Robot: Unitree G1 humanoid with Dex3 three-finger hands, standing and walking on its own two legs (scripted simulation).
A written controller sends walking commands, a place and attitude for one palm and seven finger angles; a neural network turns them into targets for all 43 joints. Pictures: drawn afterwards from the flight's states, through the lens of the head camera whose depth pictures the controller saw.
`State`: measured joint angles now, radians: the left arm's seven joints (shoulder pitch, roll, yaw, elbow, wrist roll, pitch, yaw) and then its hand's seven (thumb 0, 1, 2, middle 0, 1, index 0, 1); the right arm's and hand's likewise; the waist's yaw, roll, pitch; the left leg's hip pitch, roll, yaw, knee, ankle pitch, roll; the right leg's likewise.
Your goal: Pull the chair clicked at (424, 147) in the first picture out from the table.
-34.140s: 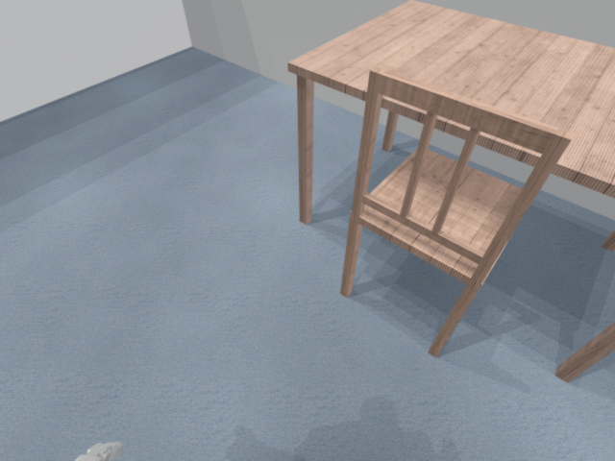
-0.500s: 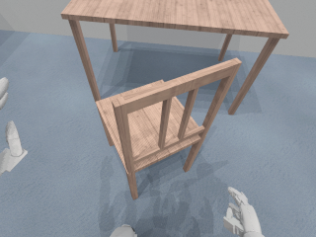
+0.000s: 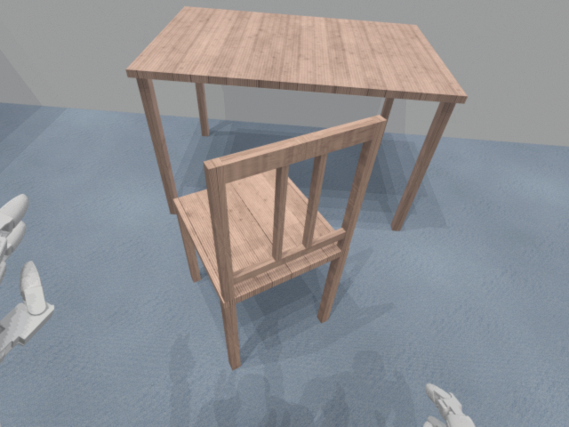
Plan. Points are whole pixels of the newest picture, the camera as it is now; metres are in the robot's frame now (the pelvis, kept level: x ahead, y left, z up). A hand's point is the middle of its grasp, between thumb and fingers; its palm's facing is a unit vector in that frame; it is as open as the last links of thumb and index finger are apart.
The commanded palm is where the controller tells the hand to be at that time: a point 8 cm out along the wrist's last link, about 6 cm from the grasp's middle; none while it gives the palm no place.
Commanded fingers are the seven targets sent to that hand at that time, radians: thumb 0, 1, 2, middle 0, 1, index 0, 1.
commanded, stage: stop stepping back and stand still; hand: left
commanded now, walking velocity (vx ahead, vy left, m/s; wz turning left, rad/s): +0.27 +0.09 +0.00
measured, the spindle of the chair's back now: (279, 216) +0.58 +0.05 -0.08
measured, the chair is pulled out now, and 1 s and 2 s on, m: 0.46 0.46 0.46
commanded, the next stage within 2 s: let the arm hang, fingers relaxed in 0.48 s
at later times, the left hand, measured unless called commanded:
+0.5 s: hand (0, 353) +0.14 +0.28 +0.15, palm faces +0.49 -0.74 -0.45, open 7.4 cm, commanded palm +0.09 +0.31 +0.18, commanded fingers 0.00 0.90 0.90 -0.20 -0.30 -0.20 -0.30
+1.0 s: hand out of the picture -0.05 +0.20 -0.18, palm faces +0.11 -0.97 -0.20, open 6.9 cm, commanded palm none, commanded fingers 0.00 0.90 0.90 -0.20 -0.30 -0.20 -0.30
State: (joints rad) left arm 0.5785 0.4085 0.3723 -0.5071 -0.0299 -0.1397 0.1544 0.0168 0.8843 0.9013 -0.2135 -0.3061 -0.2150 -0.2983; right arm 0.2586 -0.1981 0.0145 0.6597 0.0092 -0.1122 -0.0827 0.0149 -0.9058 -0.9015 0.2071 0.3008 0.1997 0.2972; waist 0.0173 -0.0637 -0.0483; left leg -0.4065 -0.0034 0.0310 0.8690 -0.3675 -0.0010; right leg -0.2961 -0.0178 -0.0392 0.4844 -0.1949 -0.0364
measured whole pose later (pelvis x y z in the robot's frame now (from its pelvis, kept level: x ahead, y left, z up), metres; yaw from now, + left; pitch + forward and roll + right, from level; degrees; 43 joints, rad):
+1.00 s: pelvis -0.04 +0.00 +0.00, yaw +6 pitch -1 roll +0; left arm 0.31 0.22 0.01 0.99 0.01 0.02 0.01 -0.03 1.00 0.90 -0.21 -0.30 -0.21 -0.30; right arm 0.34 -0.17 0.01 1.00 -0.02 0.02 -0.02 0.01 -0.91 -0.90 0.20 0.30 0.20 0.30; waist 0.00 -0.03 0.06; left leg -0.22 0.01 0.00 0.48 -0.24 0.00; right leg -0.25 0.01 -0.06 0.44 -0.17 -0.03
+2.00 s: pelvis -0.01 +0.01 +0.00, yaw +4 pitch -1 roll +0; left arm 0.28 0.14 -0.01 1.12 0.01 -0.01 0.03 0.01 0.92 0.90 -0.20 -0.30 -0.20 -0.30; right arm 0.32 -0.13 0.01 1.10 -0.02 -0.01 -0.04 0.01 -0.91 -0.90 0.20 0.30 0.19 0.30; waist -0.01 0.00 0.06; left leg -0.12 0.00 0.03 0.40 -0.26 0.01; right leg -0.19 0.01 -0.02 0.41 -0.20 -0.02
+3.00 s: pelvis +0.01 +0.02 +0.00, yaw +4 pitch -1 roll +0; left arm 0.28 0.14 -0.01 1.12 0.01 -0.01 0.03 0.01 0.92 0.90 -0.20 -0.30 -0.20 -0.29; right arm 0.31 -0.12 0.01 1.12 -0.01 -0.01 -0.04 0.01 -0.91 -0.90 0.20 0.30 0.20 0.30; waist -0.01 0.00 0.06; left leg -0.09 -0.01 0.03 0.39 -0.28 0.02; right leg -0.17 0.00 -0.02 0.41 -0.23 -0.01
